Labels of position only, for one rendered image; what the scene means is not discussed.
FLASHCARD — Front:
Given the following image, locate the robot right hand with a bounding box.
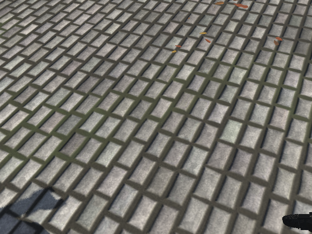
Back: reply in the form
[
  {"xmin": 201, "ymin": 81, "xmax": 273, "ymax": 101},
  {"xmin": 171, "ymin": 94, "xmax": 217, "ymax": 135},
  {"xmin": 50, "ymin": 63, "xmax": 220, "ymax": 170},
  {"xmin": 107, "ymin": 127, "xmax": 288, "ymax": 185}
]
[{"xmin": 282, "ymin": 212, "xmax": 312, "ymax": 232}]

